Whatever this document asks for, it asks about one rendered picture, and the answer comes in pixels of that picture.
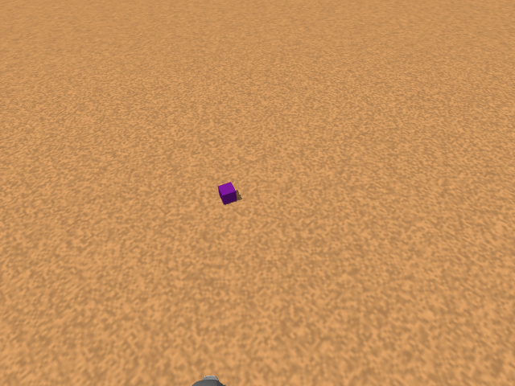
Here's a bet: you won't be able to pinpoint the cube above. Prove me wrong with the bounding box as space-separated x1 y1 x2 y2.
218 182 237 205

